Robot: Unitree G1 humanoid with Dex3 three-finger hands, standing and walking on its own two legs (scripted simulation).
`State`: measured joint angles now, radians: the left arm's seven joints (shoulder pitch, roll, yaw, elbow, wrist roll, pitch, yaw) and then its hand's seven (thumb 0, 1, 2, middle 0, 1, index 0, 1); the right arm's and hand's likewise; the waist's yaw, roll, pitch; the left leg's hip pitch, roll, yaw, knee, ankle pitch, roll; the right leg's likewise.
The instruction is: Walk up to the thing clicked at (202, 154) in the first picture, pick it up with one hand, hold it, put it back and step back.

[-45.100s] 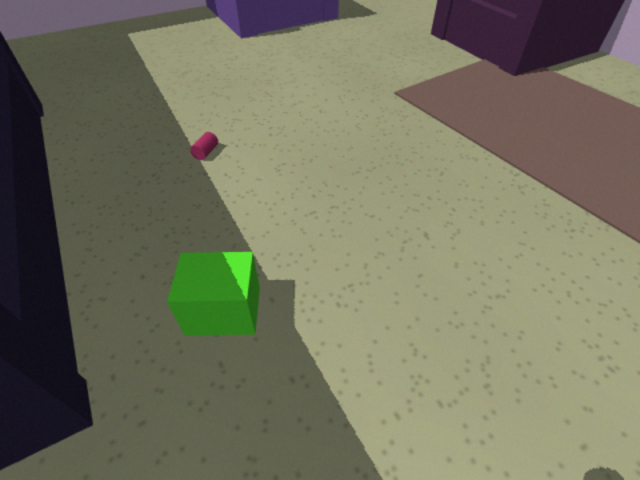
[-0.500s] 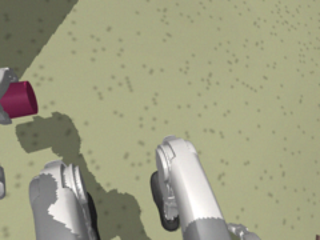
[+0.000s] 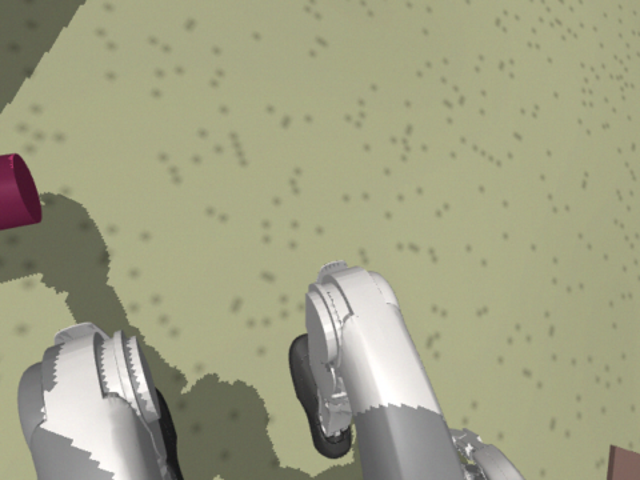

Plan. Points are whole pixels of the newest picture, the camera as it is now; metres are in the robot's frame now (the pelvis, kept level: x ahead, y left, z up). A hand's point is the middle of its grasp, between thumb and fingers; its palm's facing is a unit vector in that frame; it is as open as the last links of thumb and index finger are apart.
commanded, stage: rest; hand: left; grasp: from above
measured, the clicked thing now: out of the picture +0.48 +0.32 -0.24
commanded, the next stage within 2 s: open in 1.04 s
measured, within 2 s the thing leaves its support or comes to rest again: rests again in 1.46 s
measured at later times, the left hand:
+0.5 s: hand out of the picture +0.48 +0.31 -0.24, palm faces -0.48 -0.09 -0.87, open 10.9 cm
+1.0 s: hand out of the picture +0.48 +0.31 -0.24, palm faces -0.47 -0.09 -0.88, open 10.9 cm
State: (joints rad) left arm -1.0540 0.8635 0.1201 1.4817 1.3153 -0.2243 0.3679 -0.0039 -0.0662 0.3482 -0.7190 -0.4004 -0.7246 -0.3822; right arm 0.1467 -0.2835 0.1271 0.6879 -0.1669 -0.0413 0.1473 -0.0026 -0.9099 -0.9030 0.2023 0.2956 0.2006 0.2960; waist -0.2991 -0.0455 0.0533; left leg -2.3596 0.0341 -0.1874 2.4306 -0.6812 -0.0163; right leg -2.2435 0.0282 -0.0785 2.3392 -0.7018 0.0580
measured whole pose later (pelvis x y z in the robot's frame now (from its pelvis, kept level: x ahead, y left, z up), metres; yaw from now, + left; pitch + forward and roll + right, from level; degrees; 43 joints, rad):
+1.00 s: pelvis +0.00 +0.01 -0.02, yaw -4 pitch +30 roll -13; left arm -1.10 1.00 0.10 1.64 1.31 -0.21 0.48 0.00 -0.05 0.33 -0.72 -0.39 -0.73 -0.37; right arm 0.11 -0.31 0.26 0.65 -0.21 -0.12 0.17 0.00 -0.90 -0.90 0.20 0.30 0.20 0.30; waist -0.36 -0.11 0.13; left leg -2.37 0.04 -0.26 2.52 -0.71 -0.02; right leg -2.23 0.06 -0.13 2.37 -0.69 0.07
